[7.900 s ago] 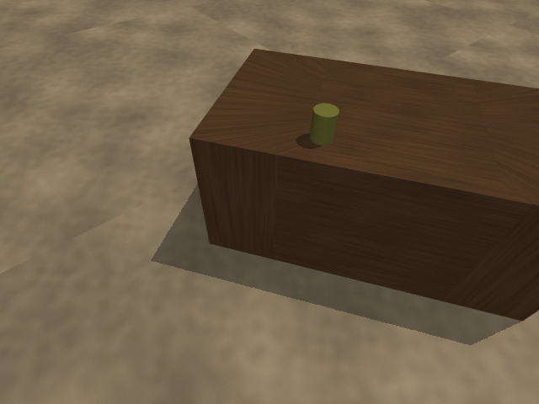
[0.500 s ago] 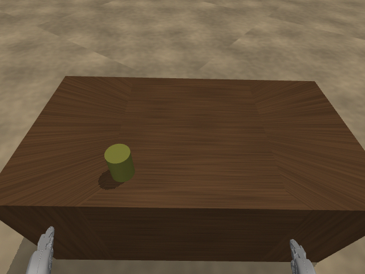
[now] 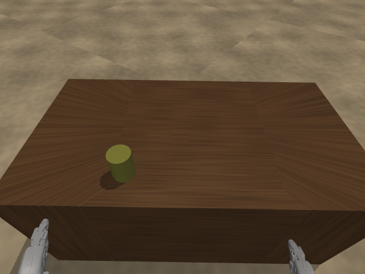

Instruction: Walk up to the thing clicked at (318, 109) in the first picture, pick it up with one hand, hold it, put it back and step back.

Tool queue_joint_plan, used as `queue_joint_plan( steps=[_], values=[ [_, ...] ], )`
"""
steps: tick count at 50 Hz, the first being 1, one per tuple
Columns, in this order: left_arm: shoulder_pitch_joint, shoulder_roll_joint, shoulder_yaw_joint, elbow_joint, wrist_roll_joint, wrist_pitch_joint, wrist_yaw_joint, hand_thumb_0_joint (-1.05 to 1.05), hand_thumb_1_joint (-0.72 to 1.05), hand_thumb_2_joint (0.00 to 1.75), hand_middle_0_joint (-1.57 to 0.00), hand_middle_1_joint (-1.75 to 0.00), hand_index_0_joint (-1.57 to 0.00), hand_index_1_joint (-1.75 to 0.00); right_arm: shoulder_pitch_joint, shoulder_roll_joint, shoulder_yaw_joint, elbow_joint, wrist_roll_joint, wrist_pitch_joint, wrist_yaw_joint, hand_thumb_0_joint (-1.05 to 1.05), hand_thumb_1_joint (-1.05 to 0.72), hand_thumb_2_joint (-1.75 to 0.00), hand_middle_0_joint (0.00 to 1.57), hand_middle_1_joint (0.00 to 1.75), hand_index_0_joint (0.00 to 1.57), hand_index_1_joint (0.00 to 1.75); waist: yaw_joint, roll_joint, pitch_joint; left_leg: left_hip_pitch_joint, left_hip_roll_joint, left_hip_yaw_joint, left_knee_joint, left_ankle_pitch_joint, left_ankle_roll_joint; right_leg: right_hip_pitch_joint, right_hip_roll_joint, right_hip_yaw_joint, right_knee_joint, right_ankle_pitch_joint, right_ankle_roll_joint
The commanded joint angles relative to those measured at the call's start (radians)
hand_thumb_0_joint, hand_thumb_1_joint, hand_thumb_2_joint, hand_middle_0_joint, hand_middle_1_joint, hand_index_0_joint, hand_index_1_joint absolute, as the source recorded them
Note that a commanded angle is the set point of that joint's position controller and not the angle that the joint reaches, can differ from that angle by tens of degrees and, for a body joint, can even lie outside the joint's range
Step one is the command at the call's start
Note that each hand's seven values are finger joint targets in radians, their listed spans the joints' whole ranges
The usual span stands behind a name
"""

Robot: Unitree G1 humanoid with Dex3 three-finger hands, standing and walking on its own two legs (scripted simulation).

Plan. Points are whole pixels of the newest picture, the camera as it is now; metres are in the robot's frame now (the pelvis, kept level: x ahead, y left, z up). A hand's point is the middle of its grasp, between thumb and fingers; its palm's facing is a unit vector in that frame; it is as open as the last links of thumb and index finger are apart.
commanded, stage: rise first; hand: left
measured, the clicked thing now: (121, 163) +0.49 +0.22 -0.12
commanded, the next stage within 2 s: go down in 0.16 s
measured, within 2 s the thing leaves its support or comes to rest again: neither
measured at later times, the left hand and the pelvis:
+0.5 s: hand (58, 256) +0.18 +0.26 -0.03, palm faces +0.31 -0.91 -0.28, open 17.5 cm; pelvis -0.01 +0.00 +0.00, yaw +1 degrees
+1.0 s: hand (45, 199) +0.29 +0.33 +0.00, palm faces +0.24 -0.97 -0.07, open 17.6 cm; pelvis -0.01 +0.02 -0.03, yaw +0 degrees
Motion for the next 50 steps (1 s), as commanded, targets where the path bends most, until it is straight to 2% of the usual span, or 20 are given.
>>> queue_joint_plan(
  steps=[1, 2, 4, 5, 6, 14, 15, 17, 18, 19, 22, 24, 26, 30, 33, 36, 40, 41, 43, 50],
  values=[
    [-0.068, 0.200, 0.106, -0.197, -0.004, -0.069, 0.012, 0.00, -0.61, 0.07, -0.06, -0.06, -0.05, -0.07, -0.084, -0.132, -0.041, -0.156, -0.001, -0.056, -0.008, 0.00, 0.49, -0.06, 0.05, 0.05, 0.05, 0.05, 0.004, -0.003, -0.089, 0.007, -0.032, 0.067, -0.059, 0.155, 0.031, 0.022, 0.024, -0.063, -0.073, 0.152, -0.025],
    [-0.061, 0.175, 0.079, -0.182, -0.004, -0.069, 0.007, 0.00, -0.61, 0.07, -0.06, -0.07, -0.05, -0.08, -0.073, -0.116, -0.035, -0.124, 0.000, -0.055, -0.006, 0.00, 0.49, -0.06, 0.05, 0.05, 0.05, 0.05, -0.003, -0.003, -0.053, -0.006, -0.033, 0.069, -0.064, 0.131, 0.031, 0.008, 0.025, -0.063, -0.077, 0.130, -0.024],
    [-0.067, 0.191, 0.096, -0.194, -0.004, -0.071, 0.006, 0.00, -0.61, 0.07, -0.06, -0.06, -0.05, -0.07, -0.083, -0.168, -0.078, -0.141, -0.002, -0.060, -0.011, 0.00, 0.49, -0.06, 0.05, 0.05, 0.05, 0.05, -0.014, 0.005, -0.070, 0.007, -0.032, 0.069, -0.066, 0.128, 0.029, 0.001, 0.025, -0.060, -0.075, 0.129, -0.025],
    [-0.060, 0.183, 0.093, -0.207, -0.006, -0.075, 0.004, 0.00, -0.61, 0.06, -0.06, -0.07, -0.05, -0.07, -0.091, -0.122, -0.034, -0.138, -0.001, -0.061, -0.005, 0.00, 0.49, -0.06, 0.05, 0.05, 0.05, 0.05, 0.003, -0.001, -0.067, -0.001, -0.031, 0.064, -0.066, 0.126, 0.030, 0.008, 0.026, -0.067, -0.076, 0.122, -0.025],
    [-0.059, 0.190, 0.101, -0.207, -0.005, -0.076, 0.004, 0.00, -0.61, 0.06, -0.06, -0.06, -0.05, -0.07, -0.080, -0.143, -0.056, -0.133, -0.003, -0.062, -0.007, 0.00, 0.50, -0.06, 0.05, 0.05, 0.05, 0.05, -0.007, -0.008, -0.063, -0.001, -0.032, 0.067, -0.066, 0.122, 0.032, 0.005, 0.025, -0.064, -0.078, 0.123, -0.023],
    [-0.041, 0.205, 0.115, -0.254, -0.005, -0.097, 0.002, 0.00, -0.61, 0.00, -0.08, -0.08, -0.09, -0.07, -0.110, -0.144, -0.054, -0.132, -0.002, -0.074, -0.009, 0.00, 0.50, -0.05, 0.05, 0.05, 0.05, 0.05, -0.001, -0.030, -0.074, 0.014, -0.036, 0.064, -0.064, 0.121, 0.037, 0.009, 0.020, -0.063, -0.085, 0.116, -0.021],
    [-0.064, 0.060, 0.058, -0.317, -0.040, -0.106, -0.027, 0.00, -0.61, 0.05, -0.08, -0.10, -0.07, -0.10, -0.117, -0.066, 0.001, -0.127, -0.010, -0.073, 0.011, 0.00, 0.49, -0.06, 0.05, 0.05, 0.05, 0.05, -0.006, -0.020, -0.070, -0.042, -0.042, 0.063, -0.023, 0.091, 0.036, -0.029, 0.019, -0.058, -0.063, 0.091, -0.016],
    [-0.018, 0.185, 0.186, -0.266, -0.043, -0.102, -0.030, 0.00, -0.61, 0.06, -0.08, -0.12, -0.07, -0.12, -0.120, -0.160, -0.077, -0.130, -0.013, -0.073, 0.005, 0.00, 0.47, -0.06, 0.05, 0.05, 0.05, 0.05, 0.008, -0.035, -0.099, -0.045, -0.042, 0.057, -0.018, 0.098, 0.035, -0.019, 0.017, -0.060, -0.059, 0.087, -0.016],
    [-0.031, 0.176, 0.161, -0.259, -0.034, -0.101, -0.039, 0.00, -0.61, 0.06, -0.07, -0.12, -0.08, -0.12, -0.099, -0.135, -0.057, -0.142, -0.013, -0.070, 0.008, 0.00, 0.48, -0.06, 0.05, 0.05, 0.05, 0.05, -0.007, -0.048, -0.097, -0.040, -0.042, 0.061, -0.013, 0.093, 0.038, -0.020, 0.015, -0.055, -0.061, 0.089, -0.013],
    [-0.091, 0.174, 0.144, -0.290, -0.027, -0.107, -0.046, 0.00, -0.61, 0.05, -0.07, -0.11, -0.08, -0.11, -0.120, -0.084, -0.002, -0.162, -0.011, -0.070, 0.017, 0.00, 0.48, -0.06, 0.05, 0.05, 0.05, 0.05, -0.001, -0.042, -0.106, -0.046, -0.044, 0.059, -0.006, 0.084, 0.040, -0.024, 0.011, -0.053, -0.058, 0.078, -0.012],
    [-0.173, 0.233, 0.198, -0.260, -0.027, -0.126, -0.058, 0.00, -0.61, 0.08, -0.07, -0.12, -0.07, -0.12, -0.089, -0.145, -0.076, -0.126, -0.013, -0.061, 0.007, 0.00, 0.50, -0.05, 0.05, 0.05, 0.05, 0.05, -0.029, -0.022, -0.106, -0.051, -0.046, 0.055, 0.012, 0.083, 0.037, -0.062, 0.008, -0.049, -0.034, 0.092, -0.011],
    [-0.242, 0.259, 0.238, -0.222, -0.038, -0.147, -0.069, 0.00, -0.61, 0.07, -0.07, -0.11, -0.07, -0.11, -0.099, -0.131, -0.067, -0.129, -0.015, -0.066, 0.010, 0.00, 0.50, -0.05, 0.05, 0.05, 0.05, 0.05, -0.030, -0.026, -0.114, -0.067, -0.044, 0.050, 0.029, 0.077, 0.036, -0.074, 0.006, -0.048, -0.016, 0.090, -0.010],
    [-0.301, 0.242, 0.233, -0.176, -0.057, -0.178, -0.092, 0.00, -0.61, 0.08, -0.06, -0.11, -0.07, -0.11, -0.114, -0.120, -0.055, -0.148, -0.013, -0.076, 0.013, 0.00, 0.50, -0.05, 0.05, 0.05, 0.05, 0.05, -0.045, -0.036, -0.113, -0.089, -0.043, 0.045, 0.047, 0.049, 0.038, -0.100, 0.005, -0.049, -0.001, 0.070, -0.008],
    [-0.449, 0.350, 0.303, -0.096, -0.092, -0.241, -0.164, 0.00, -0.61, 0.09, -0.05, -0.11, -0.06, -0.11, -0.125, -0.143, -0.068, -0.122, -0.006, -0.085, 0.010, 0.00, 0.49, -0.06, 0.05, 0.05, 0.05, 0.05, -0.055, 0.016, -0.188, -0.110, -0.041, 0.033, 0.099, 0.044, 0.036, -0.134, 0.001, -0.045, 0.059, 0.078, -0.014],
    [-0.505, 0.333, 0.289, 0.001, -0.122, -0.269, -0.240, 0.00, -0.60, 0.10, -0.04, -0.11, -0.05, -0.11, -0.122, -0.130, -0.047, -0.162, -0.004, -0.092, 0.012, 0.00, 0.48, -0.06, 0.05, 0.05, 0.05, 0.05, -0.058, 0.016, -0.222, -0.131, -0.033, 0.024, 0.127, 0.068, 0.035, -0.150, 0.006, -0.049, 0.103, 0.101, -0.017],
    [-0.582, 0.402, 0.329, 0.099, -0.162, -0.286, -0.306, 0.00, -0.61, 0.10, -0.04, -0.09, -0.05, -0.09, -0.102, -0.149, -0.047, -0.145, 0.002, -0.091, 0.012, 0.00, 0.50, -0.06, 0.05, 0.05, 0.05, 0.05, -0.050, 0.078, -0.237, -0.169, -0.027, 0.018, 0.141, 0.080, 0.026, -0.185, 0.013, -0.052, 0.139, 0.096, -0.027],
    [-0.623, 0.454, 0.366, 0.213, -0.195, -0.296, -0.371, 0.00, -0.61, 0.09, -0.04, -0.08, -0.05, -0.08, -0.059, -0.169, -0.052, -0.128, 0.003, -0.087, 0.016, 0.00, 0.50, -0.06, 0.05, 0.05, 0.05, 0.05, -0.046, 0.095, -0.240, -0.220, -0.018, 0.009, 0.166, 0.091, 0.020, -0.234, 0.025, -0.057, 0.174, 0.083, -0.033],
    [-0.639, 0.444, 0.359, 0.228, -0.200, -0.302, -0.386, 0.00, -0.61, 0.09, -0.04, -0.08, -0.04, -0.08, -0.066, -0.155, -0.031, -0.141, 0.001, -0.091, 0.021, 0.00, 0.50, -0.06, 0.05, 0.05, 0.05, 0.05, -0.040, 0.098, -0.228, -0.244, -0.017, 0.008, 0.172, 0.071, 0.019, -0.255, 0.028, -0.058, 0.183, 0.061, -0.035],
    [-0.664, 0.466, 0.382, 0.236, -0.214, -0.317, -0.403, 0.00, -0.61, 0.08, -0.05, -0.07, -0.05, -0.07, -0.096, -0.179, -0.038, -0.226, 0.003, -0.099, 0.022, 0.00, 0.50, -0.06, 0.05, 0.05, 0.05, 0.05, -0.035, 0.060, -0.308, -0.228, -0.011, 0.000, 0.186, 0.092, 0.019, -0.230, 0.030, -0.059, 0.198, 0.070, -0.035],
    [-0.687, 0.460, 0.385, 0.237, -0.224, -0.337, -0.420, 0.00, -0.61, 0.09, -0.05, -0.08, -0.05, -0.08, -0.007, -0.183, -0.041, -0.257, -0.005, -0.092, 0.018, 0.00, 0.52, -0.06, 0.05, 0.05, 0.05, 0.05, -0.031, 0.084, -0.376, -0.233, -0.005, -0.006, 0.231, 0.155, 0.008, -0.269, 0.039, -0.057, 0.250, 0.080, -0.041]
  ],
)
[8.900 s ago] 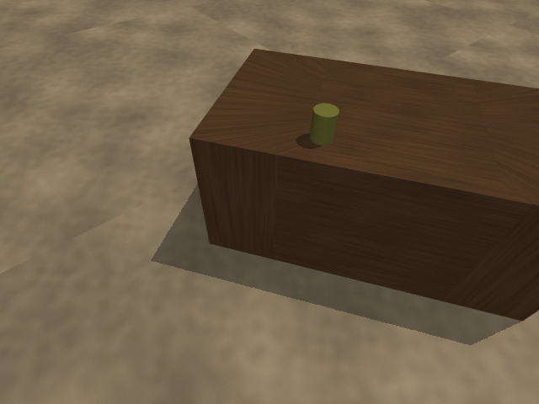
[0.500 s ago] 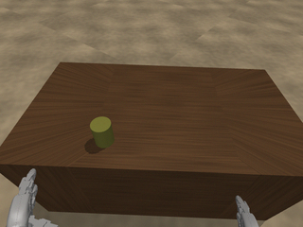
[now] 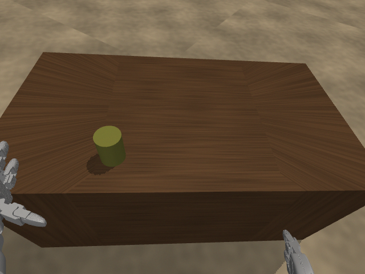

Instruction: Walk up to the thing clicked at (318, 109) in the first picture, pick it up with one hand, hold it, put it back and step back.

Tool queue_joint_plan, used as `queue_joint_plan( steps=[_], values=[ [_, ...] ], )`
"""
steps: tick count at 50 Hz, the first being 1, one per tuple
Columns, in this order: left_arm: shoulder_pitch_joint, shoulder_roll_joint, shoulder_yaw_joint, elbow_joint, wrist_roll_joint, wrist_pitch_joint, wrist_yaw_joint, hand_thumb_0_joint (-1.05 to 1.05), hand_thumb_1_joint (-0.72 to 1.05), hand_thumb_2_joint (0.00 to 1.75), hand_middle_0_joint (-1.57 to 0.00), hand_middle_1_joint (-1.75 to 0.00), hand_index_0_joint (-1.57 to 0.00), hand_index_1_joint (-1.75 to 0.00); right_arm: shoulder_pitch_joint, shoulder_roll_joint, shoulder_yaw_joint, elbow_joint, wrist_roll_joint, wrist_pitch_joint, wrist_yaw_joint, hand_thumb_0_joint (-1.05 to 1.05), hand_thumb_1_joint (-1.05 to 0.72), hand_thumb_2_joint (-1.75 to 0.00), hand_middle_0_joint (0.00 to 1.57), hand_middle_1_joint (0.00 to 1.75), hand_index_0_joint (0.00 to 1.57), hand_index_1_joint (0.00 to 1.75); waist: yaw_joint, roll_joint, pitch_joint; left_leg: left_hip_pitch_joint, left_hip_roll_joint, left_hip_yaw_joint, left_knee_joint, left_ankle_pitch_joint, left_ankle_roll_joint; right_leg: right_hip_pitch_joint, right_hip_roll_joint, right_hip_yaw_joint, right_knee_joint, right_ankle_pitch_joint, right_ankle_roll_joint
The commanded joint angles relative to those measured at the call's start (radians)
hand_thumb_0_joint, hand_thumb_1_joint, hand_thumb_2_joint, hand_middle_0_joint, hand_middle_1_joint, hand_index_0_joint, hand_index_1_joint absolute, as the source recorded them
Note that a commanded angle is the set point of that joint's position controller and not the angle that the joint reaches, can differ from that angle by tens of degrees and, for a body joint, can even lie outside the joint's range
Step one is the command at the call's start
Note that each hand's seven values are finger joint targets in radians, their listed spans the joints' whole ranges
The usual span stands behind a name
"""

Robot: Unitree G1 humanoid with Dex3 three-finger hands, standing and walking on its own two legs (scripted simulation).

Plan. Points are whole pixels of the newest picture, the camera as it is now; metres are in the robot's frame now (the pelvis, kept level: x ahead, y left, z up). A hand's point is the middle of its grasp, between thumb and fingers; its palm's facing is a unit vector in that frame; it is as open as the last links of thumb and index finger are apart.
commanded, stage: go down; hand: left
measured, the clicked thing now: (110, 146) +0.50 +0.20 -0.09
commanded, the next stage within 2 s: none
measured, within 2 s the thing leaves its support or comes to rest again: neither
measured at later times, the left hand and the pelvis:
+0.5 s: hand (14, 169) +0.34 +0.34 +0.05, palm faces +0.23 -0.97 -0.02, open 17.6 cm; pelvis -0.01 -0.01 -0.02, yaw +1 degrees
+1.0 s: hand (9, 153) +0.38 +0.37 +0.04, palm faces +0.24 -0.97 +0.00, open 17.6 cm; pelvis +0.00 +0.00 -0.04, yaw +0 degrees
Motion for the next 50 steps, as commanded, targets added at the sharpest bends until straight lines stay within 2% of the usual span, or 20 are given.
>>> queue_joint_plan(
  steps=[1, 3, 5, 7, 10, 13, 14, 16, 18, 20, 22, 23, 26, 28, 29, 32, 38, 43, 45, 50],
  values=[
    [-0.206, 0.275, 0.070, -0.191, -0.022, -0.074, -0.007, 0.00, -0.61, 0.09, -0.05, -0.08, -0.05, -0.08, -0.044, -0.164, -0.055, -0.164, 0.000, -0.051, -0.010, 0.00, 0.52, -0.06, 0.05, 0.05, 0.05, 0.05, 0.037, 0.126, -0.287, 0.125, 0.002, -0.010, -0.101, 0.282, -0.013, 0.066, 0.040, -0.068, -0.032, 0.173, -0.064],
    [-0.237, 0.327, 0.101, -0.213, -0.017, -0.083, 0.001, 0.00, -0.60, 0.09, -0.05, -0.08, -0.05, -0.08, -0.061, -0.205, -0.100, -0.195, 0.001, -0.049, -0.020, 0.00, 0.51, -0.06, 0.05, 0.05, 0.05, 0.05, 0.029, 0.113, -0.304, 0.111, -0.007, -0.002, -0.086, 0.255, -0.009, 0.074, 0.035, -0.060, -0.028, 0.178, -0.060],
    [-0.236, 0.309, 0.091, -0.234, -0.013, -0.089, -0.001, 0.00, -0.56, 0.11, -0.05, -0.08, -0.05, -0.08, -0.026, -0.166, -0.064, -0.196, 0.001, -0.046, -0.017, 0.00, 0.51, -0.06, 0.05, 0.05, 0.05, 0.05, 0.028, 0.136, -0.292, 0.104, -0.008, 0.002, -0.075, 0.272, -0.011, 0.068, 0.034, -0.059, -0.013, 0.190, -0.062],
    [-0.237, 0.296, 0.079, -0.206, -0.011, -0.086, -0.007, 0.00, -0.55, 0.09, -0.05, -0.07, -0.05, -0.07, -0.019, -0.161, -0.065, -0.187, 0.002, -0.038, -0.021, 0.00, 0.51, -0.06, 0.05, 0.05, 0.05, 0.05, 0.012, 0.122, -0.272, 0.092, -0.009, 0.005, -0.059, 0.282, -0.006, 0.045, 0.033, -0.055, -0.008, 0.200, -0.059],
    [-0.349, 0.398, 0.135, -0.275, -0.016, -0.095, -0.022, 0.00, -0.59, 0.10, -0.05, -0.08, -0.05, -0.08, -0.023, -0.178, -0.073, -0.200, 0.003, -0.039, -0.026, 0.00, 0.51, -0.06, 0.05, 0.05, 0.05, 0.05, 0.004, 0.148, -0.309, 0.097, -0.019, 0.015, -0.034, 0.260, 0.002, 0.043, 0.024, -0.046, 0.006, 0.217, -0.054],
    [-0.378, 0.377, 0.124, -0.201, -0.030, -0.095, -0.060, 0.00, -0.60, 0.10, -0.05, -0.09, -0.05, -0.09, -0.005, -0.154, -0.062, -0.166, 0.004, -0.036, -0.028, 0.00, 0.50, -0.06, 0.05, 0.05, 0.05, 0.05, -0.032, 0.132, -0.259, 0.051, -0.020, 0.014, -0.004, 0.234, 0.009, -0.024, 0.023, -0.044, 0.025, 0.208, -0.050],
    [-0.358, 0.366, 0.124, -0.129, -0.042, -0.091, -0.077, 0.00, -0.60, 0.10, -0.04, -0.08, -0.05, -0.09, -0.007, -0.184, -0.076, -0.185, 0.003, -0.043, -0.029, 0.00, 0.50, -0.06, 0.05, 0.05, 0.05, 0.05, -0.046, 0.101, -0.262, 0.048, -0.015, 0.008, 0.002, 0.233, 0.012, -0.035, 0.028, -0.049, 0.033, 0.204, -0.050],
    [-0.428, 0.435, 0.160, -0.165, -0.048, -0.099, -0.102, 0.00, -0.61, 0.10, -0.04, -0.08, -0.05, -0.08, -0.006, -0.154, -0.044, -0.187, 0.003, -0.046, -0.024, 0.00, 0.50, -0.06, 0.05, 0.05, 0.05, 0.05, -0.037, 0.134, -0.282, 0.025, -0.021, 0.008, 0.016, 0.201, 0.014, -0.047, 0.021, -0.044, 0.043, 0.187, -0.052],
    [-0.392, 0.421, 0.150, -0.067, -0.054, -0.090, -0.136, 0.00, -0.61, 0.09, -0.05, -0.08, -0.06, -0.08, -0.003, -0.176, -0.053, -0.228, 0.002, -0.051, -0.026, 0.00, 0.51, -0.06, 0.05, 0.05, 0.05, 0.05, -0.053, 0.102, -0.295, 0.016, -0.020, 0.005, 0.030, 0.200, 0.017, -0.060, 0.023, -0.045, 0.054, 0.191, -0.051],
    [-0.422, 0.456, 0.167, -0.054, -0.062, -0.087, -0.163, 0.00, -0.61, 0.09, -0.05, -0.08, -0.05, -0.08, 0.018, -0.184, -0.050, -0.245, 0.000, -0.053, -0.028, 0.00, 0.52, -0.06, 0.05, 0.05, 0.05, 0.05, -0.059, 0.121, -0.344, 0.034, -0.020, 0.005, 0.047, 0.219, 0.018, -0.068, 0.023, -0.046, 0.063, 0.203, -0.052],
    [-0.453, 0.486, 0.182, -0.024, -0.073, -0.085, -0.188, 0.00, -0.61, 0.08, -0.04, -0.08, -0.05, -0.08, 0.004, -0.175, -0.025, -0.248, -0.001, -0.059, -0.022, 0.00, 0.53, -0.05, 0.05, 0.05, 0.05, 0.05, -0.043, 0.150, -0.336, 0.003, -0.015, -0.008, 0.052, 0.206, 0.011, -0.099, 0.028, -0.056, 0.080, 0.170, -0.057],
    [-0.485, 0.546, 0.212, -0.053, -0.074, -0.087, -0.192, 0.00, -0.61, 0.08, -0.05, -0.08, -0.06, -0.08, 0.018, -0.193, -0.039, -0.238, -0.001, -0.060, -0.025, 0.00, 0.52, -0.05, 0.05, 0.05, 0.05, 0.05, -0.033, 0.179, -0.343, 0.001, -0.017, -0.006, 0.052, 0.191, 0.009, -0.108, 0.029, -0.055, 0.084, 0.153, -0.061],
    [-0.495, 0.551, 0.213, 0.000, -0.066, -0.071, -0.196, 0.00, -0.61, 0.08, -0.05, -0.07, -0.06, -0.07, -0.006, -0.181, -0.006, -0.336, -0.002, -0.068, -0.020, 0.00, 0.53, -0.05, 0.05, 0.05, 0.05, 0.05, -0.033, 0.154, -0.369, -0.013, -0.012, -0.016, 0.063, 0.172, 0.006, -0.112, 0.032, -0.060, 0.095, 0.126, -0.063],
    [-0.549, 0.630, 0.250, -0.045, -0.056, -0.074, -0.187, 0.00, -0.61, 0.08, -0.05, -0.07, -0.05, -0.07, 0.008, -0.195, -0.020, -0.339, -0.003, -0.065, -0.029, 0.00, 0.53, -0.05, 0.05, 0.05, 0.05, 0.05, -0.029, 0.186, -0.400, -0.014, -0.017, -0.008, 0.072, 0.145, 0.006, -0.112, 0.032, -0.053, 0.097, 0.110, -0.063],
    [-0.521, 0.617, 0.250, 0.030, -0.055, -0.063, -0.188, 0.00, -0.60, 0.07, -0.05, -0.06, -0.05, -0.07, 0.016, -0.220, -0.046, -0.351, -0.004, -0.065, -0.033, 0.00, 0.53, -0.05, 0.05, 0.05, 0.05, 0.05, -0.048, 0.143, -0.400, -0.028, -0.017, -0.008, 0.085, 0.138, 0.011, -0.115, 0.032, -0.048, 0.095, 0.108, -0.058],
    [-0.569, 0.623, 0.242, 0.004, -0.042, -0.058, -0.187, 0.00, -0.60, 0.08, -0.05, -0.06, -0.05, -0.07, 0.018, -0.172, 0.003, -0.352, -0.006, -0.065, -0.030, 0.00, 0.53, -0.05, 0.05, 0.05, 0.05, 0.05, -0.037, 0.173, -0.408, -0.050, -0.020, -0.005, 0.100, 0.150, 0.012, -0.119, 0.026, -0.033, 0.105, 0.116, -0.060],
    [-0.585, 0.656, 0.244, 0.058, -0.026, -0.031, -0.187, 0.00, -0.60, 0.08, -0.05, -0.06, -0.05, -0.07, 0.045, -0.182, 0.001, -0.390, -0.003, -0.072, -0.034, 0.00, 0.53, -0.05, 0.05, 0.05, 0.05, 0.05, -0.047, 0.197, -0.369, -0.093, -0.013, -0.010, 0.097, 0.083, 0.006, -0.175, 0.037, -0.045, 0.118, 0.054, -0.063],
    [-0.574, 0.632, 0.233, 0.060, -0.035, -0.006, -0.204, 0.00, -0.61, 0.08, -0.05, -0.06, -0.05, -0.07, 0.126, -0.194, -0.003, -0.363, -0.006, -0.073, -0.028, 0.00, 0.54, -0.05, 0.05, 0.05, 0.05, 0.05, -0.060, 0.222, -0.426, 0.002, 0.008, -0.022, 0.131, 0.278, -0.001, -0.229, 0.053, -0.075, 0.154, 0.150, -0.067],
    [-0.608, 0.691, 0.267, -0.006, -0.025, -0.005, -0.196, 0.00, -0.61, 0.09, -0.05, -0.06, -0.05, -0.06, 0.092, -0.207, -0.013, -0.405, -0.007, -0.079, -0.027, 0.00, 0.54, -0.05, 0.05, 0.05, 0.05, 0.05, -0.053, 0.236, -0.491, 0.033, 0.010, -0.025, 0.147, 0.342, -0.002, -0.215, 0.050, -0.075, 0.163, 0.187, -0.066],
    [-0.612, 0.673, 0.257, -0.010, -0.020, 0.000, -0.184, 0.00, -0.58, 0.09, -0.05, -0.06, -0.05, -0.07, 0.069, -0.215, -0.029, -0.401, -0.008, -0.080, -0.024, 0.00, 0.54, -0.05, 0.05, 0.05, 0.05, 0.05, -0.046, 0.264, -0.457, 0.023, 0.017, -0.033, 0.138, 0.325, -0.009, -0.233, 0.053, -0.079, 0.168, 0.144, -0.071]
  ],
)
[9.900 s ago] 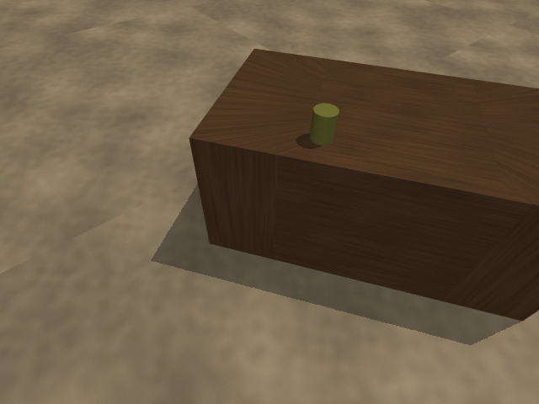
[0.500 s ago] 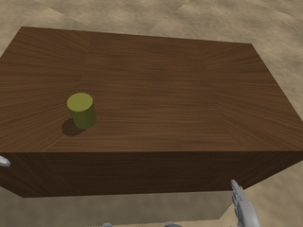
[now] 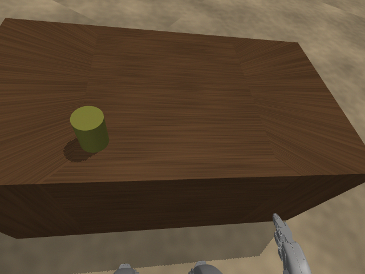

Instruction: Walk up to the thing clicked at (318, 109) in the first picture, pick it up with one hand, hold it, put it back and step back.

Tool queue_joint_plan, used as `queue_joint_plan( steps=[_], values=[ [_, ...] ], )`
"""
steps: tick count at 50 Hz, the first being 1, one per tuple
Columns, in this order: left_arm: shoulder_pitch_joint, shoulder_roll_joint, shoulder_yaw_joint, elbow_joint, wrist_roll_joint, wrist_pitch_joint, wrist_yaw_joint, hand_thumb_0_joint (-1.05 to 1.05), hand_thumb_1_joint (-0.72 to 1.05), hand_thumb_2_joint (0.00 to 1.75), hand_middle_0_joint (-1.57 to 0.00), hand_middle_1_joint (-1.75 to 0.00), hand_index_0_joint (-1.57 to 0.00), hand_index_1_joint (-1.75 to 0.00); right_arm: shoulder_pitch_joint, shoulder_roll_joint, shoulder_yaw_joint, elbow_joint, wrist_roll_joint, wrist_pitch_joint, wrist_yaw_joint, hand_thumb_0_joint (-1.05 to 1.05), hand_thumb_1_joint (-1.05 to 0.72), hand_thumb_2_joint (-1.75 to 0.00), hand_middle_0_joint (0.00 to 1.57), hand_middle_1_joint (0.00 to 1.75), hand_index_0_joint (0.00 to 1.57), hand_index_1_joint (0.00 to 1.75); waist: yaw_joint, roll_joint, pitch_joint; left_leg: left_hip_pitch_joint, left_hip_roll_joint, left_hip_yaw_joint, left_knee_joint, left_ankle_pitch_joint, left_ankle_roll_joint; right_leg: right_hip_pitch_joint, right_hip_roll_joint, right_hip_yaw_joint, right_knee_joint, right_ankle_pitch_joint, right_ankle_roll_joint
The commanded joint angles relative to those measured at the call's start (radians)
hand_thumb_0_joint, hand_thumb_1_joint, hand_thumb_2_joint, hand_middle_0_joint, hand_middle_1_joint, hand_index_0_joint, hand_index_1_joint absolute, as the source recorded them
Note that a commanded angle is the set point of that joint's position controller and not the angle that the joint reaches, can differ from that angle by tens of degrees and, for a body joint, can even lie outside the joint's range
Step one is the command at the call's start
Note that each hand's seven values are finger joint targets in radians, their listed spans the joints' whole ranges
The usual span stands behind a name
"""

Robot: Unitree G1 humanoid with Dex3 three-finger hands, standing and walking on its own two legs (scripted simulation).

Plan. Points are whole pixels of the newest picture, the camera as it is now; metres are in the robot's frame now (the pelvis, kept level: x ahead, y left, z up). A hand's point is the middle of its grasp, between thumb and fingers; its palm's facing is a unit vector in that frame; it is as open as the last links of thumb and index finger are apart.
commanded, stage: go down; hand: left
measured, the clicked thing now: (91, 130) +0.50 +0.20 -0.05
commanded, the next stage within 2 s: approach in 1.26 s
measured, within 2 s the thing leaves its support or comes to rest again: neither
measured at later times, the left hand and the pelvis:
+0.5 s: hand out of the picture +0.40 +0.39 +0.09, palm faces +0.26 -0.97 +0.01, open 17.6 cm; pelvis +0.00 +0.00 -0.01, yaw +0 degrees
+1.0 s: hand out of the picture +0.41 +0.40 +0.09, palm faces +0.26 -0.97 +0.00, open 17.6 cm; pelvis -0.01 +0.01 -0.01, yaw +0 degrees
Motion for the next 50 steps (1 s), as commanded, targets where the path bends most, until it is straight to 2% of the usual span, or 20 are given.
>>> queue_joint_plan(
  steps=[1, 2, 3, 4, 7, 9, 11, 14, 18, 19, 24, 28, 33, 36, 37, 44, 45, 46, 48, 50],
  values=[
    [-0.297, 0.403, 0.067, -0.227, -0.029, -0.062, 0.008, 0.00, -0.59, 0.09, -0.05, -0.05, -0.05, -0.06, 0.004, -0.187, -0.113, -0.157, 0.006, -0.053, -0.015, 0.00, 0.53, -0.06, 0.05, 0.05, 0.05, 0.05, 0.027, 0.249, -0.376, 0.351, -0.008, 0.014, -0.134, 0.446, 0.004, 0.105, 0.025, -0.045, -0.080, 0.271, -0.063],
    [-0.298, 0.434, 0.080, -0.242, -0.018, -0.064, 0.013, 0.00, -0.58, 0.09, -0.05, -0.05, -0.05, -0.06, -0.013, -0.194, -0.114, -0.173, 0.007, -0.052, -0.016, 0.00, 0.53, -0.06, 0.05, 0.05, 0.05, 0.05, 0.030, 0.249, -0.375, 0.344, -0.011, 0.016, -0.136, 0.435, 0.005, 0.112, 0.025, -0.042, -0.080, 0.274, -0.064],
    [-0.291, 0.383, 0.051, -0.186, -0.017, -0.058, 0.007, 0.00, -0.58, 0.09, -0.05, -0.05, -0.05, -0.06, 0.011, -0.173, -0.105, -0.141, 0.005, -0.049, -0.013, 0.00, 0.53, -0.06, 0.05, 0.05, 0.05, 0.05, 0.018, 0.240, -0.344, 0.321, -0.011, 0.013, -0.134, 0.412, 0.005, 0.095, 0.024, -0.041, -0.080, 0.258, -0.064],
    [-0.308, 0.435, 0.085, -0.244, -0.019, -0.062, 0.011, 0.00, -0.59, 0.09, -0.05, -0.05, -0.05, -0.06, -0.015, -0.169, -0.090, -0.178, 0.007, -0.049, -0.013, 0.00, 0.53, -0.06, 0.05, 0.05, 0.05, 0.05, 0.037, 0.249, -0.372, 0.316, -0.015, 0.019, -0.132, 0.416, 0.009, 0.122, 0.021, -0.040, -0.079, 0.274, -0.064],
    [-0.291, 0.388, 0.057, -0.158, -0.021, -0.054, -0.002, 0.00, -0.58, 0.09, -0.05, -0.05, -0.05, -0.06, -0.007, -0.157, -0.087, -0.162, 0.008, -0.047, -0.011, 0.00, 0.53, -0.06, 0.05, 0.05, 0.05, 0.05, 0.022, 0.205, -0.332, 0.274, -0.019, 0.020, -0.127, 0.389, 0.014, 0.113, 0.022, -0.037, -0.081, 0.266, -0.062],
    [-0.305, 0.447, 0.089, -0.175, -0.015, -0.056, 0.000, 0.00, -0.59, 0.09, -0.05, -0.05, -0.05, -0.06, 0.006, -0.162, -0.087, -0.158, 0.007, -0.044, -0.017, 0.00, 0.53, -0.06, 0.05, 0.05, 0.05, 0.05, 0.016, 0.221, -0.335, 0.271, -0.022, 0.026, -0.124, 0.367, 0.018, 0.108, 0.021, -0.034, -0.080, 0.261, -0.059],
    [-0.312, 0.409, 0.049, -0.146, -0.008, -0.053, -0.007, 0.00, -0.58, 0.09, -0.05, -0.05, -0.05, -0.06, -0.002, -0.167, -0.093, -0.161, 0.005, -0.046, -0.014, 0.00, 0.53, -0.05, 0.05, 0.05, 0.05, 0.05, 0.005, 0.206, -0.311, 0.257, -0.024, 0.028, -0.129, 0.314, 0.017, 0.091, 0.021, -0.029, -0.086, 0.229, -0.058],
    [-0.346, 0.474, 0.091, -0.174, -0.011, -0.055, -0.012, 0.00, -0.59, 0.08, -0.05, -0.05, -0.05, -0.06, 0.007, -0.176, -0.097, -0.183, 0.005, -0.048, -0.018, 0.00, 0.53, -0.06, 0.05, 0.05, 0.05, 0.05, 0.001, 0.220, -0.377, 0.285, -0.023, 0.027, -0.112, 0.357, 0.020, 0.107, 0.019, -0.030, -0.077, 0.266, -0.057],
    [-0.361, 0.462, 0.068, -0.131, -0.012, -0.050, -0.027, 0.00, -0.59, 0.09, -0.05, -0.05, -0.04, -0.06, 0.000, -0.185, -0.100, -0.171, 0.002, -0.054, -0.020, 0.00, 0.53, -0.06, 0.05, 0.05, 0.05, 0.05, -0.007, 0.221, -0.373, 0.281, -0.022, 0.022, -0.101, 0.363, 0.019, 0.085, 0.019, -0.029, -0.073, 0.264, -0.057],
    [-0.390, 0.505, 0.091, -0.159, -0.012, -0.055, -0.025, 0.00, -0.60, 0.08, -0.05, -0.05, -0.05, -0.06, 0.004, -0.198, -0.116, -0.161, 0.003, -0.054, -0.021, 0.00, 0.53, -0.06, 0.05, 0.05, 0.05, 0.05, -0.006, 0.238, -0.369, 0.268, -0.024, 0.022, -0.099, 0.345, 0.019, 0.080, 0.017, -0.025, -0.071, 0.252, -0.058],
    [-0.391, 0.483, 0.071, -0.109, -0.004, -0.045, -0.026, 0.00, -0.59, 0.09, -0.05, -0.05, -0.05, -0.06, 0.000, -0.178, -0.088, -0.182, 0.001, -0.050, -0.018, 0.00, 0.54, -0.06, 0.05, 0.05, 0.05, 0.05, -0.003, 0.253, -0.376, 0.283, -0.020, 0.019, -0.091, 0.377, 0.015, 0.061, 0.021, -0.034, -0.064, 0.257, -0.061],
    [-0.430, 0.572, 0.108, -0.151, 0.012, -0.051, -0.016, 0.00, -0.57, 0.09, -0.05, -0.05, -0.04, -0.06, -0.003, -0.197, -0.105, -0.179, -0.003, -0.044, -0.017, 0.00, 0.54, -0.06, 0.05, 0.05, 0.05, 0.05, 0.008, 0.289, -0.410, 0.291, -0.017, 0.011, -0.087, 0.407, 0.008, 0.053, 0.023, -0.039, -0.051, 0.262, -0.064],
    [-0.420, 0.523, 0.082, -0.096, 0.022, -0.038, -0.016, 0.00, -0.56, 0.09, -0.05, -0.05, -0.04, -0.06, 0.013, -0.183, -0.095, -0.197, -0.005, -0.041, -0.015, 0.00, 0.53, -0.06, 0.05, 0.05, 0.05, 0.05, -0.012, 0.270, -0.398, 0.292, -0.018, 0.019, -0.081, 0.406, 0.013, 0.054, 0.024, -0.036, -0.058, 0.271, -0.061],
    [-0.429, 0.531, 0.074, -0.075, 0.025, -0.033, -0.017, 0.00, -0.57, 0.09, -0.05, -0.04, -0.05, -0.05, 0.009, -0.190, -0.099, -0.187, -0.003, -0.040, -0.011, 0.00, 0.53, -0.06, 0.05, 0.05, 0.05, 0.05, -0.016, 0.274, -0.375, 0.272, -0.016, 0.013, -0.088, 0.372, 0.011, 0.024, 0.026, -0.040, -0.059, 0.241, -0.064],
    [-0.444, 0.568, 0.100, -0.111, 0.024, -0.036, -0.012, 0.00, -0.58, 0.08, -0.06, -0.05, -0.05, -0.06, 0.002, -0.201, -0.117, -0.190, -0.004, -0.039, -0.013, 0.00, 0.53, -0.06, 0.05, 0.05, 0.05, 0.05, -0.013, 0.288, -0.401, 0.284, -0.014, 0.013, -0.084, 0.385, 0.011, 0.029, 0.025, -0.042, -0.055, 0.248, -0.064],
    [-0.417, 0.515, 0.074, -0.051, 0.021, -0.035, -0.016, 0.00, -0.59, 0.08, -0.05, -0.05, -0.05, -0.06, 0.004, -0.206, -0.116, -0.213, -0.006, -0.043, -0.008, 0.00, 0.54, -0.05, 0.05, 0.05, 0.05, 0.05, -0.018, 0.279, -0.389, 0.287, -0.007, 0.003, -0.090, 0.372, 0.005, -0.004, 0.033, -0.053, -0.049, 0.218, -0.066],
    [-0.465, 0.561, 0.093, -0.126, 0.026, -0.039, -0.009, 0.00, -0.57, 0.08, -0.05, -0.04, -0.05, -0.05, 0.021, -0.201, -0.112, -0.214, -0.008, -0.042, -0.008, 0.00, 0.53, -0.05, 0.05, 0.05, 0.05, 0.05, -0.015, 0.298, -0.420, 0.305, -0.007, 0.005, -0.088, 0.377, 0.005, 0.008, 0.032, -0.051, -0.049, 0.224, -0.066],
    [-0.451, 0.533, 0.074, -0.091, 0.029, -0.035, -0.012, 0.00, -0.56, 0.08, -0.05, -0.04, -0.05, -0.05, 0.025, -0.202, -0.113, -0.218, -0.007, -0.041, -0.008, 0.00, 0.54, -0.06, 0.05, 0.05, 0.05, 0.05, -0.024, 0.306, -0.433, 0.328, -0.005, 0.003, -0.089, 0.392, 0.000, 0.002, 0.032, -0.052, -0.050, 0.228, -0.065],
    [-0.492, 0.577, 0.096, -0.181, 0.028, -0.042, -0.007, 0.00, -0.55, 0.08, -0.05, -0.05, -0.05, -0.05, 0.025, -0.199, -0.107, -0.224, -0.007, -0.041, -0.008, 0.00, 0.54, -0.05, 0.05, 0.05, 0.05, 0.05, -0.010, 0.343, -0.472, 0.373, -0.006, 0.003, -0.091, 0.437, -0.003, 0.021, 0.030, -0.051, -0.050, 0.249, -0.066],
    [-0.471, 0.508, 0.052, -0.104, 0.031, -0.030, -0.009, 0.00, -0.53, 0.08, -0.05, -0.04, -0.05, -0.05, 0.010, -0.198, -0.105, -0.216, -0.010, -0.040, -0.010, 0.00, 0.54, -0.05, 0.05, 0.05, 0.05, 0.05, -0.022, 0.325, -0.430, 0.367, 0.001, -0.008, -0.099, 0.436, -0.007, -0.010, 0.035, -0.057, -0.053, 0.227, -0.067]
  ],
)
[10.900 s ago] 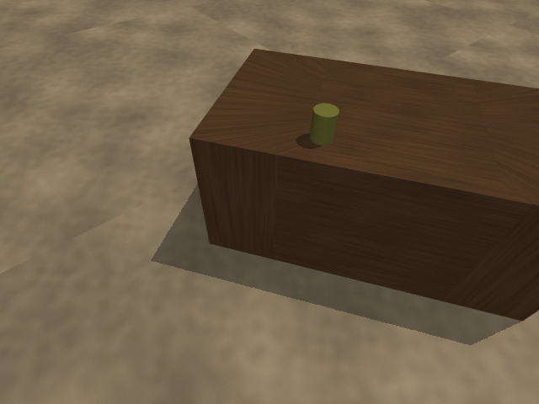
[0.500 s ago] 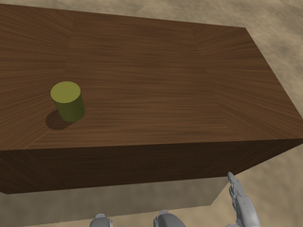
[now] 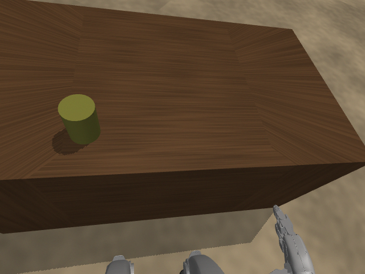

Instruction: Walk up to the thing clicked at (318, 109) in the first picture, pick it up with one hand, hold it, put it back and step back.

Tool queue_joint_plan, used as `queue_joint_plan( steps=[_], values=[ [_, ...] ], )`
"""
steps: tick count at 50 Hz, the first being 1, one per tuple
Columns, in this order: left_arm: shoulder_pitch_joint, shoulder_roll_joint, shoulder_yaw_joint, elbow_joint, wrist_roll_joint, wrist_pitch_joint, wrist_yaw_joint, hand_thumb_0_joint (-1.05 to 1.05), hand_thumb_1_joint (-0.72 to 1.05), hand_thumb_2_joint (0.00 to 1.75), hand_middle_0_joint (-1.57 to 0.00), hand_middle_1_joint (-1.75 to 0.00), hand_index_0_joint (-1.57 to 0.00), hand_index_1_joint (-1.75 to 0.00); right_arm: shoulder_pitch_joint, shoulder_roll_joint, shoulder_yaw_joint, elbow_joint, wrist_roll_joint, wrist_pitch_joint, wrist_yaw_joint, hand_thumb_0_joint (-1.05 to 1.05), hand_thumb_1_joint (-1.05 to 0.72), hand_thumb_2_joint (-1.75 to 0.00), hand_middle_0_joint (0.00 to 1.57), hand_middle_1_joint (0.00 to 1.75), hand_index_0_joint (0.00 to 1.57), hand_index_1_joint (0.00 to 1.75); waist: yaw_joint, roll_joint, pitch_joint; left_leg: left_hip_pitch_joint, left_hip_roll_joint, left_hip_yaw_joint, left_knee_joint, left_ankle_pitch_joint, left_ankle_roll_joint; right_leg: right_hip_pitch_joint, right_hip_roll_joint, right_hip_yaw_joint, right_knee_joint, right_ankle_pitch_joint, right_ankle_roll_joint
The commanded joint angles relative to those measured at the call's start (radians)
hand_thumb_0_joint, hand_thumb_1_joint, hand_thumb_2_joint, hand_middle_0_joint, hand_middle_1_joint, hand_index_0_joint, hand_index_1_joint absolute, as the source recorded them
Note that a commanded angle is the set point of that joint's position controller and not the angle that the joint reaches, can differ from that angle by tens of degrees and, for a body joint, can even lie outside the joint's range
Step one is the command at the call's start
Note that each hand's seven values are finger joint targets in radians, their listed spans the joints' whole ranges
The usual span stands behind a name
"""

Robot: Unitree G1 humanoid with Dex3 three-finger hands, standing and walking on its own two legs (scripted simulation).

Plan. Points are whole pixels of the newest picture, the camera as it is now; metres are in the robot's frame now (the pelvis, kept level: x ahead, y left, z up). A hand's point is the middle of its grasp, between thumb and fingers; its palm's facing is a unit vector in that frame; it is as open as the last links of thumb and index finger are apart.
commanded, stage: go down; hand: left
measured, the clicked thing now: (81, 120) +0.51 +0.20 -0.04
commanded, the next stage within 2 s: approach in 0.26 s
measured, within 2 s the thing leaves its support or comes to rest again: neither
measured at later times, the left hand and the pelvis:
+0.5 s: hand out of the picture +0.41 +0.38 +0.09, palm faces +0.27 -0.96 +0.00, open 17.5 cm; pelvis +0.00 -0.01 +0.00, yaw +0 degrees
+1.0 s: hand (60, 123) +0.49 +0.24 -0.03, palm faces +0.18 -0.98 +0.04, open 17.4 cm; pelvis -0.02 -0.01 -0.04, yaw -1 degrees
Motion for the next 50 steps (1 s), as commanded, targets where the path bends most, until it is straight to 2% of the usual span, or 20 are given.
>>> queue_joint_plan(
  steps=[1, 3, 5, 8, 9, 11, 13, 17, 18, 21, 25, 26, 30, 33, 37, 38, 45, 47, 48, 50],
  values=[
    [-0.314, 0.367, 0.004, -0.188, -0.034, -0.060, -0.001, 0.00, -0.55, 0.09, -0.05, -0.05, -0.05, -0.06, 0.009, -0.207, -0.128, -0.156, 0.005, -0.055, -0.018, 0.00, 0.53, -0.06, 0.05, 0.05, 0.05, 0.05, 0.016, 0.303, -0.394, 0.451, 0.000, 0.001, -0.174, 0.423, -0.016, 0.074, 0.031, -0.052, -0.090, 0.213, -0.075],
    [-0.321, 0.450, 0.056, -0.203, -0.029, -0.067, 0.014, 0.00, -0.54, 0.08, -0.05, -0.04, -0.05, -0.05, 0.014, -0.199, -0.116, -0.123, 0.007, -0.048, -0.018, 0.00, 0.53, -0.06, 0.05, 0.05, 0.05, 0.05, 0.036, 0.306, -0.373, 0.409, -0.007, 0.006, -0.167, 0.392, -0.010, 0.070, 0.027, -0.046, -0.092, 0.203, -0.075],
    [-0.338, 0.438, 0.052, -0.205, -0.033, -0.074, 0.013, 0.00, -0.56, 0.08, -0.05, -0.05, -0.05, -0.05, 0.012, -0.204, -0.131, -0.140, 0.008, -0.047, -0.020, 0.00, 0.54, -0.05, 0.05, 0.05, 0.05, 0.05, 0.026, 0.294, -0.372, 0.395, -0.009, 0.011, -0.167, 0.363, -0.007, 0.086, 0.028, -0.044, -0.091, 0.204, -0.075],
    [-0.280, 0.390, 0.043, -0.176, -0.027, -0.073, 0.013, 0.00, -0.55, 0.09, -0.05, -0.05, -0.05, -0.06, 0.022, -0.168, -0.099, -0.163, 0.007, -0.045, -0.013, 0.00, 0.54, -0.05, 0.05, 0.05, 0.05, 0.05, 0.036, 0.270, -0.385, 0.390, -0.015, 0.021, -0.165, 0.352, -0.002, 0.113, 0.027, -0.042, -0.098, 0.207, -0.073],
    [-0.268, 0.424, 0.063, -0.180, -0.025, -0.069, 0.017, 0.00, -0.54, 0.08, -0.05, -0.05, -0.05, -0.06, 0.036, -0.173, -0.103, -0.152, 0.008, -0.046, -0.013, 0.00, 0.53, -0.05, 0.05, 0.05, 0.05, 0.05, 0.040, 0.265, -0.390, 0.373, -0.020, 0.027, -0.160, 0.367, 0.003, 0.142, 0.023, -0.037, -0.098, 0.229, -0.072],
    [-0.254, 0.358, 0.020, -0.143, -0.035, -0.063, 0.000, 0.00, -0.57, 0.08, -0.05, -0.05, -0.05, -0.06, 0.031, -0.170, -0.094, -0.174, 0.010, -0.047, -0.012, 0.00, 0.54, -0.05, 0.05, 0.05, 0.05, 0.05, 0.023, 0.244, -0.396, 0.374, -0.019, 0.028, -0.155, 0.395, 0.004, 0.152, 0.023, -0.035, -0.099, 0.260, -0.069],
    [-0.295, 0.406, 0.039, -0.231, -0.036, -0.071, -0.005, 0.00, -0.60, 0.07, -0.05, -0.05, -0.05, -0.06, 0.039, -0.165, -0.092, -0.125, 0.009, -0.043, -0.014, 0.00, 0.53, -0.06, 0.05, 0.05, 0.05, 0.05, 0.035, 0.306, -0.422, 0.419, -0.016, 0.025, -0.152, 0.442, 0.000, 0.125, 0.022, -0.035, -0.092, 0.270, -0.070],
    [-0.268, 0.359, 0.016, -0.150, -0.044, -0.061, -0.008, 0.00, -0.61, 0.08, -0.05, -0.06, -0.05, -0.07, -0.005, -0.193, -0.109, -0.172, 0.006, -0.049, -0.018, 0.00, 0.53, -0.06, 0.05, 0.05, 0.05, 0.05, 0.022, 0.252, -0.401, 0.401, -0.011, 0.018, -0.149, 0.437, 0.001, 0.123, 0.025, -0.038, -0.096, 0.266, -0.070],
    [-0.329, 0.438, 0.060, -0.253, -0.042, -0.075, 0.004, 0.00, -0.56, 0.16, -0.06, -0.10, -0.03, -0.13, 0.019, -0.187, -0.107, -0.137, 0.007, -0.046, -0.019, 0.00, 0.54, -0.05, 0.05, 0.05, 0.05, 0.05, 0.039, 0.274, -0.404, 0.388, -0.019, 0.023, -0.151, 0.410, 0.003, 0.135, 0.020, -0.033, -0.092, 0.259, -0.071],
    [-0.286, 0.349, 0.013, -0.147, -0.026, -0.075, 0.010, 0.00, -0.51, 0.07, -0.05, -0.05, -0.04, -0.07, -0.012, -0.158, -0.073, -0.206, 0.006, -0.047, -0.014, 0.00, 0.56, -0.05, 0.05, 0.05, 0.05, 0.05, 0.014, 0.214, -0.382, 0.364, -0.024, 0.031, -0.147, 0.367, 0.010, 0.137, 0.020, -0.028, -0.101, 0.243, -0.067],
    [-0.315, 0.294, -0.034, -0.131, -0.023, -0.100, 0.015, 0.00, -0.54, 0.07, -0.05, -0.05, -0.04, -0.07, 0.040, -0.158, -0.080, -0.157, 0.000, -0.040, -0.012, 0.00, 0.57, -0.04, 0.05, 0.05, 0.05, 0.05, -0.010, 0.222, -0.333, 0.327, -0.025, 0.034, -0.133, 0.322, 0.011, 0.069, 0.019, -0.027, -0.088, 0.221, -0.068],
    [-0.292, 0.237, -0.068, -0.076, -0.025, -0.100, 0.010, 0.00, -0.53, 0.07, -0.05, -0.06, -0.04, -0.07, 0.029, -0.154, -0.078, -0.195, 0.000, -0.045, -0.011, 0.00, 0.57, -0.04, 0.05, 0.05, 0.05, 0.05, -0.030, 0.198, -0.327, 0.312, -0.028, 0.037, -0.124, 0.302, 0.015, 0.060, 0.017, -0.025, -0.089, 0.219, -0.064],
    [-0.368, 0.165, -0.116, -0.129, -0.038, -0.136, 0.025, 0.00, -0.54, 0.07, -0.05, -0.04, -0.04, -0.06, 0.037, -0.160, -0.081, -0.243, -0.007, -0.059, -0.001, 0.00, 0.58, -0.04, 0.05, 0.05, 0.05, 0.05, -0.055, 0.233, -0.359, 0.333, -0.019, 0.031, -0.089, 0.310, 0.010, -0.012, 0.015, -0.029, -0.054, 0.216, -0.068],
    [-0.367, 0.110, -0.142, -0.092, -0.039, -0.156, 0.056, 0.00, -0.55, 0.07, -0.05, -0.05, -0.04, -0.06, 0.049, -0.184, -0.102, -0.286, -0.012, -0.060, 0.006, 0.00, 0.58, -0.04, 0.05, 0.05, 0.05, 0.05, -0.076, 0.222, -0.382, 0.326, -0.015, 0.018, -0.059, 0.329, 0.003, -0.052, 0.018, -0.038, -0.021, 0.222, -0.070],
    [-0.463, 0.178, -0.105, -0.235, -0.006, -0.212, 0.142, 0.00, -0.58, 0.08, -0.05, -0.05, -0.04, -0.06, 0.081, -0.225, -0.163, -0.379, -0.023, -0.051, 0.013, 0.00, 0.57, -0.04, 0.05, 0.05, 0.05, 0.05, -0.080, 0.273, -0.502, 0.347, -0.016, 0.013, -0.011, 0.349, -0.002, -0.050, 0.019, -0.033, 0.028, 0.235, -0.072],
    [-0.409, 0.123, -0.129, -0.135, 0.001, -0.210, 0.160, 0.00, -0.58, 0.07, -0.05, -0.05, -0.05, -0.06, 0.076, -0.226, -0.159, -0.410, -0.027, -0.048, 0.018, 0.00, 0.56, -0.05, 0.05, 0.05, 0.05, 0.05, -0.084, 0.258, -0.500, 0.338, -0.016, 0.009, -0.003, 0.368, -0.005, -0.051, 0.020, -0.037, 0.037, 0.243, -0.072],
    [-0.520, 0.164, -0.092, -0.324, 0.060, -0.297, 0.305, 0.00, -0.50, 0.06, -0.05, -0.04, -0.05, -0.04, 0.103, -0.184, -0.163, -0.408, -0.059, -0.003, 0.056, 0.00, 0.54, -0.05, 0.05, 0.05, 0.05, 0.05, -0.027, 0.446, -0.634, 0.383, -0.011, -0.001, 0.041, 0.492, -0.022, -0.078, 0.028, -0.037, 0.117, 0.262, -0.082],
    [-0.519, 0.124, -0.115, -0.341, 0.087, -0.302, 0.340, 0.00, -0.48, 0.06, -0.06, -0.04, -0.05, -0.04, 0.071, -0.175, -0.167, -0.422, -0.067, 0.016, 0.061, 0.00, 0.53, -0.05, 0.05, 0.05, 0.05, 0.05, -0.017, 0.463, -0.654, 0.386, -0.011, 0.000, 0.038, 0.516, -0.025, -0.059, 0.032, -0.035, 0.125, 0.278, -0.085],
    [-0.495, 0.057, -0.151, -0.278, 0.092, -0.295, 0.348, 0.00, -0.50, 0.05, -0.06, -0.04, -0.06, -0.04, 0.069, -0.169, -0.168, -0.420, -0.068, 0.024, 0.061, 0.00, 0.53, -0.05, 0.05, 0.05, 0.05, 0.05, -0.030, 0.441, -0.615, 0.362, -0.010, -0.002, 0.035, 0.492, -0.025, -0.065, 0.036, -0.037, 0.126, 0.266, -0.086],
    [-0.448, 0.017, -0.153, -0.239, 0.090, -0.279, 0.364, 0.00, -0.50, 0.05, -0.06, -0.04, -0.06, -0.04, 0.058, -0.174, -0.173, -0.404, -0.071, 0.039, 0.062, 0.00, 0.53, -0.05, 0.05, 0.05, 0.05, 0.05, -0.029, 0.423, -0.590, 0.328, -0.003, -0.006, 0.034, 0.489, -0.023, -0.078, 0.040, -0.038, 0.124, 0.260, -0.085]
  ],
)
